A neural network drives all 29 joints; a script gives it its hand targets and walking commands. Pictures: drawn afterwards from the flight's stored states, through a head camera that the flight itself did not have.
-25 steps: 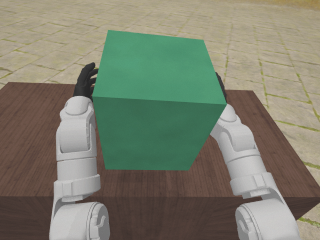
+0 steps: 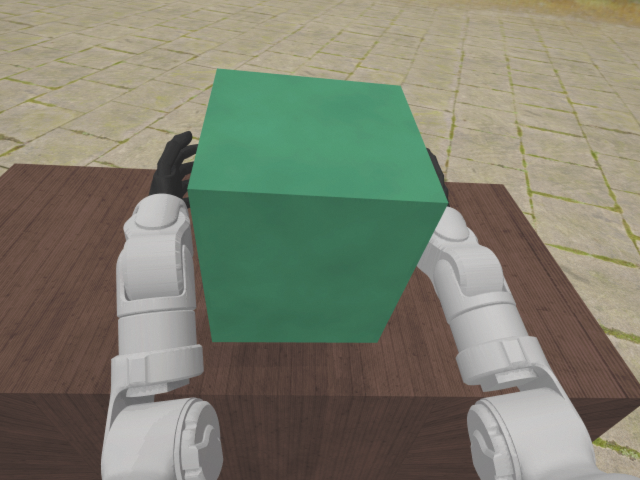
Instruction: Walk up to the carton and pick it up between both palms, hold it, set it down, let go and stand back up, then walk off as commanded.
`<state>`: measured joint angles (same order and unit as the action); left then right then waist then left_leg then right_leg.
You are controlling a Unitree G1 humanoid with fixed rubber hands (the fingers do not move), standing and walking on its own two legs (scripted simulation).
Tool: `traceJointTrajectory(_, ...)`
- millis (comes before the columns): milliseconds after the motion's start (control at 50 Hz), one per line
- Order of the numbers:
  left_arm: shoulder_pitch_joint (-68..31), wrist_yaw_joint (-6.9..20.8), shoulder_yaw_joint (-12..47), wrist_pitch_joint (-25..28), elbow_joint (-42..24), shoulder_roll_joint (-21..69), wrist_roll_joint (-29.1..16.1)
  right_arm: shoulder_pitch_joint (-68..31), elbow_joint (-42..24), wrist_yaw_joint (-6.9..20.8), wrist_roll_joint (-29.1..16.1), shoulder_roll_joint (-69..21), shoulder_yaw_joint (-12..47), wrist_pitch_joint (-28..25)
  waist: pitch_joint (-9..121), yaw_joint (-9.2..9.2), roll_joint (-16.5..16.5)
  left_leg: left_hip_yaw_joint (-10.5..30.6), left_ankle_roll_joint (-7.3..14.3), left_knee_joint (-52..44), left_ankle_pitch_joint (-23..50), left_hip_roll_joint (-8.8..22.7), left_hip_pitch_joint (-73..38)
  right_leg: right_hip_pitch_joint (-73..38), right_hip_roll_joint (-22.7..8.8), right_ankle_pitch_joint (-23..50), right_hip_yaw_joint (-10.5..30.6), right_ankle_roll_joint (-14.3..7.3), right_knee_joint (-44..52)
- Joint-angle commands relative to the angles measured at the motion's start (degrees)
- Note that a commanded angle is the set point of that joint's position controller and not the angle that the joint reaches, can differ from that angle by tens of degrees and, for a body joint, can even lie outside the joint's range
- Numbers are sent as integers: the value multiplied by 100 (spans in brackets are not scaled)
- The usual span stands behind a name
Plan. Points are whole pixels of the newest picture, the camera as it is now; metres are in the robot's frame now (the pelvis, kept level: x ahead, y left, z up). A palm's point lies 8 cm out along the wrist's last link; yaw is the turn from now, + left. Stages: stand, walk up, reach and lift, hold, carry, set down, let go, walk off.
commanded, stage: hold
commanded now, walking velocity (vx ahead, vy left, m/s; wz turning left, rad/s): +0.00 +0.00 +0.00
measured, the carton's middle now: (303, 217) +0.37 +0.01 +0.18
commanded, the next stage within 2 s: none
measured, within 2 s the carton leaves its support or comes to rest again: neither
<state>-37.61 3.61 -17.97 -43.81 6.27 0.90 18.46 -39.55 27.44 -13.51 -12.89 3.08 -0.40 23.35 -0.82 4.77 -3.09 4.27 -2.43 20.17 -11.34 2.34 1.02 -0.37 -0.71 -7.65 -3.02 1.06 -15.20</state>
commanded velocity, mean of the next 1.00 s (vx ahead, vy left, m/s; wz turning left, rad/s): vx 0.00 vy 0.00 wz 0.00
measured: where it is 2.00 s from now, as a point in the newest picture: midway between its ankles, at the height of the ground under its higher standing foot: outside the picture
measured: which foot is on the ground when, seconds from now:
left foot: down 0.00-1.00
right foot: down 0.00-1.00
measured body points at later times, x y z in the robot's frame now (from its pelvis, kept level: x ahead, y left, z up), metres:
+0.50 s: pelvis +0.00 +0.00 +0.00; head -0.05 +0.04 +0.44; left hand +0.38 +0.16 +0.21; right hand +0.37 -0.14 +0.20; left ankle +0.01 +0.14 -0.75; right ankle +0.02 -0.13 -0.75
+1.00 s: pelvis +0.00 +0.00 +0.00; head -0.05 +0.03 +0.45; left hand +0.38 +0.16 +0.22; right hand +0.38 -0.14 +0.20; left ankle +0.01 +0.14 -0.75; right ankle +0.02 -0.13 -0.75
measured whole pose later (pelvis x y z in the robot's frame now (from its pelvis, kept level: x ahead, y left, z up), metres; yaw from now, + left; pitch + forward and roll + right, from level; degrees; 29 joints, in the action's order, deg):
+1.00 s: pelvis +0.00 +0.00 +0.00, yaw +0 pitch -7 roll -1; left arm -39.3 3.7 -18.3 -43.1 7.6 0.2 18.1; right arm -40.1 27.3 -13.9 -12.0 2.7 -1.0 23.1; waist -0.4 4.3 -3.1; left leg 4.2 -2.4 19.8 -10.9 2.5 1.6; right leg 0.4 -0.6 -7.3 -2.9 0.9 -15.1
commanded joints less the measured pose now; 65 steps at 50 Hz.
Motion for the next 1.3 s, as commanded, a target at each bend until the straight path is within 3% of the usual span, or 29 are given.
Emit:
traceJointTrajectory(0, -3657, 702, 2937, 400, -947, 3248, -952, -4705, -2258, 541, -744, -3518, 2334, -353, 2551, 24, 731, -485, -83, -22, 2207, -630, -134, -1236, 480, 1543, -98, 176, -133)
traceJointTrajectory(60, -3461, 765, 2653, 333, -349, 3151, -929, -4763, -2091, 533, -496, -3509, 2252, -250, 1823, 18, 125, -554, 60, -208, 1564, -585, 116, -1069, 453, 1259, -82, 204, -40)
traceJointTrajectory(80, -3412, 773, 2606, 288, -297, 3036, -762, -4681, -1880, 535, -429, -3351, 2161, -213, 1626, 17, 322, -556, 71, -264, 1377, -619, 19, -867, 422, 1101, -107, 210, 32)
traceJointTrajectory(120, -3471, 824, 2330, 225, 15, 2951, -569, -4710, -1402, 581, -372, -3326, 1947, -182, 1431, -32, 223, -606, 159, -461, 725, -536, 318, -807, 424, 290, -92, 160, 93)
traceJointTrajectory(160, -3314, 900, 2180, 177, 187, 3050, -547, -4745, -1416, 612, -361, -3324, 1842, -199, 1389, -17, 193, -656, 146, -482, 905, -560, 126, -846, 402, 448, -90, 126, 189)
traceJointTrajectory(200, -3341, 849, 2689, 293, -789, 3298, -931, -4633, -2146, 553, -676, -3542, 2318, -314, 2338, -3, 338, -658, -47, -125, 2295, -582, -318, -1297, 494, 1743, -112, 198, -78)
traceJointTrajectory(220, -3421, 787, 3058, 312, -987, 3370, -1047, -4731, -2426, 506, -765, -3514, 2392, -327, 2702, 115, 640, -586, -178, 68, 2760, -613, -504, -1290, 552, 1862, -117, 141, -125)
traceJointTrajectory(240, -3685, 749, 3123, 349, -847, 3341, -1191, -4957, -2502, 513, -681, -3430, 2320, -352, 2759, 79, 602, -546, -192, 96, 2613, -576, -554, -1021, 560, 1475, -164, 135, -86)
traceJointTrajectory(300, -3414, 614, 3479, 406, -1511, 3318, -1264, -4274, -2718, 467, -906, -3367, 2532, -303, 3064, 156, 888, -433, -338, 304, 3297, -530, -951, -897, 628, 1990, -133, 105, -161)
traceJointTrajectory(360, -3198, 690, 2922, 232, -866, 3077, -860, -4268, -2065, 499, -678, -3175, 2285, -126, 1906, 99, 645, -515, -195, -43, 2241, -549, -348, -943, 501, 1369, -71, 107, -25)
traceJointTrajectory(400, -3420, 839, 2502, 117, -84, 2965, -570, -4463, -1365, 605, -367, -3044, 1739, -85, 788, 144, 581, -587, -61, -435, 730, -547, 364, -641, 407, 19, -48, 27, 202)
traceJointTrajectory(420, -3203, 894, 2414, 88, -115, 3092, -510, -4549, -1564, 655, -270, -3097, 1775, -166, 805, 88, 358, -619, -11, -559, 689, -484, 352, -775, 427, -13, -118, 34, 205)
traceJointTrajectory(460, -3380, 883, 2663, 125, -522, 3282, -632, -4540, -1553, 670, -449, -3296, 1851, -214, 1265, 107, 532, -608, -99, -417, 1285, -499, 158, -850, 446, 498, -130, 67, 64)
traceJointTrajectory(540, -3521, 696, 3183, 298, -959, 3352, -1109, -4971, -2635, 581, -712, -3335, 2368, -387, 2611, 87, 566, -543, -184, 53, 2627, -551, -563, -1059, 593, 1538, -170, 104, -67)
traceJointTrajectory(560, -3734, 619, 3513, 381, -1475, 3463, -1283, -4979, -3130, 557, -834, -3536, 2630, -466, 3227, 83, 751, -496, -211, 224, 3017, -572, -664, -1122, 586, 2067, -159, 153, -200)
traceJointTrajectory(620, -3455, 656, 2767, 268, -399, 3040, -750, -4508, -1735, 561, -514, -3296, 2162, -200, 1752, -5, 570, -586, -12, -165, 1559, -598, -170, -741, 472, 935, -83, 128, 79)
traceJointTrajectory(740, -3639, 838, 2257, 203, 66, 3090, -539, -4962, -1357, 707, -226, -3357, 1736, -266, 1529, -70, 128, -658, 165, -538, 482, -523, 338, -795, 390, -20, -125, 111, 134)
traceJointTrajectory(780, -3877, 841, 2683, 326, -256, 3060, -901, -4892, -1634, 663, -344, -3378, 1848, -347, 1951, 95, 319, -653, 80, -423, 810, -556, 141, -873, 400, 442, -96, 117, 87)
traceJointTrajectory(820, -4025, 758, 2905, 433, -340, 3358, -1043, -5416, -2232, 654, -390, -3603, 2011, -497, 2504, 77, 478, -625, 42, -248, 1354, -559, 61, -851, 447, 731, -144, 123, -13)
traceJointTrajectory(860, -3865, 691, 2673, 466, -143, 3191, -967, -5135, -1926, 628, -385, -3591, 2089, -438, 2173, -23, 344, -619, 86, -254, 1241, -573, 94, -942, 427, 842, -84, 122, 2)
traceJointTrajectory(880, -3795, 689, 2800, 482, -453, 3276, -1053, -4944, -2077, 599, -431, -3627, 2163, -469, 2542, 8, 466, -635, 52, -160, 1706, -594, -112, -1092, 409, 1348, -80, 168, -61)
traceJointTrajectory(940, -3632, 700, 2642, 413, -298, 3194, -855, -4822, -1807, 558, -493, -3432, 2018, -373, 2274, 18, 619, -557, 48, -216, 1452, -614, 108, -1097, 380, 1064, -84, 159, -61)
traceJointTrajectory(1000, -3167, 795, 2319, 212, 42, 2957, -623, -4478, -1356, 554, -342, -3298, 1944, -166, 1580, 31, 356, -587, 93, -328, 1190, -573, 157, -979, 360, 903, -118, 202, 20)
traceJointTrajectory(1080, -3370, 864, 2683, 274, -487, 3225, -872, -4885, -2255, 510, -622, -3417, 2167, -358, 2203, 74, 398, -641, 12, -204, 1793, -600, -94, -1213, 462, 1345, -133, 204, -35)
traceJointTrajectory(1140, -3733, 835, 2881, 339, -542, 3289, -977, -4502, -1637, 531, -598, -3444, 2079, -278, 1896, 135, 640, -602, -135, -171, 1953, -588, -195, -876, 521, 1024, -133, 129, 1)
traceJointTrajectory(1160, -3641, 810, 2885, 305, -674, 3310, -866, -4857, -2082, 529, -572, -3401, 2140, -374, 2079, 76, 694, -570, -169, -79, 2260, -546, -267, -881, 519, 1228, -169, 121, -49)
traceJointTrajectory(1200, -3558, 800, 2946, 303, -813, 3242, -910, -4440, -1940, 551, -626, -3350, 2095, -313, 2148, 94, 795, -607, -217, -73, 2228, -577, -357, -1020, 522, 1153, -161, 116, -69)
traceJointTrajectory(1240, -3652, 671, 3192, 386, -1074, 3411, -1171, -5087, -2688, 577, -845, -3414, 2444, -421, 2685, -8, 542, -452, -150, 18, 2423, -518, -431, -879, 588, 1241, -148, 117, -52)
traceJointTrajectory(1280, -3198, 661, 3058, 273, -747, 3221, -1025, -4618, -2428, 531, -663, -3224, 2318, -309, 2201, 30, 568, -503, -195, 44, 2472, -547, -406, -944, 573, 1334, -156, 99, -26)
